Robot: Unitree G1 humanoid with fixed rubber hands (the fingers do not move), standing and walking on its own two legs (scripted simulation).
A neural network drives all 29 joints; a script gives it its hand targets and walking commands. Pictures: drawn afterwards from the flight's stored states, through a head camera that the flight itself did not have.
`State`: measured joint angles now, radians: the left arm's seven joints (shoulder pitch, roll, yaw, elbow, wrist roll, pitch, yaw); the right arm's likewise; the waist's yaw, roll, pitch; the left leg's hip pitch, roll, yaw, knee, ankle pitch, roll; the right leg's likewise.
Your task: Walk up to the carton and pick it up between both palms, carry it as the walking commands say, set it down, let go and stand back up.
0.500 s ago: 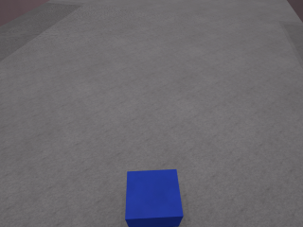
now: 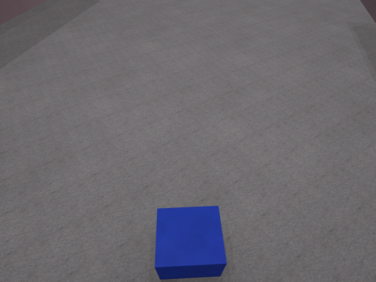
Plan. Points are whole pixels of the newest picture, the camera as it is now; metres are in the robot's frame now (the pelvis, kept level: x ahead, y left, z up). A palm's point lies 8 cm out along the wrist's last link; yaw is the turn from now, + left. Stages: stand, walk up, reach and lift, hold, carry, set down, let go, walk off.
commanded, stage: walk up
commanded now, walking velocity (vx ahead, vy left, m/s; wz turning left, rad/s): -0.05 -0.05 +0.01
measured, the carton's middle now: (189, 242) +0.42 +0.01 -0.65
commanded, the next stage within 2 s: none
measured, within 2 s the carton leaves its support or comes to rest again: neither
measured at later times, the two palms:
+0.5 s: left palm out of the picture +0.00 +0.21 -0.15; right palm out of the picture +0.02 -0.23 -0.14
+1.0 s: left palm out of the picture -0.01 +0.21 -0.14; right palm out of the picture +0.02 -0.26 -0.16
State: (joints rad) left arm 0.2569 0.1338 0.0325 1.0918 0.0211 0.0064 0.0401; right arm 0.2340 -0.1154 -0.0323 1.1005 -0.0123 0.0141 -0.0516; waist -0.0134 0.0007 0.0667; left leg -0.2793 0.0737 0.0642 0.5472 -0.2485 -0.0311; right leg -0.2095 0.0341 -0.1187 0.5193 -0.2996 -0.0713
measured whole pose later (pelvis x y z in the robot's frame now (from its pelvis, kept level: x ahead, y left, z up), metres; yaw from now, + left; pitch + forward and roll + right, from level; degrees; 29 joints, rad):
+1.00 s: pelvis -0.02 -0.03 -0.01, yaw +1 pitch +1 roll +1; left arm 0.28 0.17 0.04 1.02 0.04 0.00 0.02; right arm 0.20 -0.17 -0.07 1.05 -0.02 0.05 -0.04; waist 0.00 0.03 0.03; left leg -0.40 0.09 0.04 0.68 -0.37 -0.03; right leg -0.30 0.03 -0.16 0.59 -0.32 -0.12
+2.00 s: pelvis -0.05 -0.02 +0.01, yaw +1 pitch -2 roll +0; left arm 0.34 0.10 0.00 1.17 0.01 -0.01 0.03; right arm 0.36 -0.07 0.02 1.20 -0.01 0.00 -0.04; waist 0.01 -0.01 0.05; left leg -0.10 0.03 0.07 0.42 -0.28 -0.01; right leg -0.21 0.04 -0.15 0.40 -0.17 -0.10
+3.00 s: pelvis +0.05 -0.04 +0.01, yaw +5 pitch -1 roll -1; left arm 0.29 0.11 0.03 1.15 0.00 -0.02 0.03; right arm 0.23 -0.14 -0.02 1.14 -0.01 0.00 -0.04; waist 0.03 0.02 0.05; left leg -0.04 0.12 0.10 0.42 -0.35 -0.07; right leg -0.20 -0.04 -0.13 0.46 -0.24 0.01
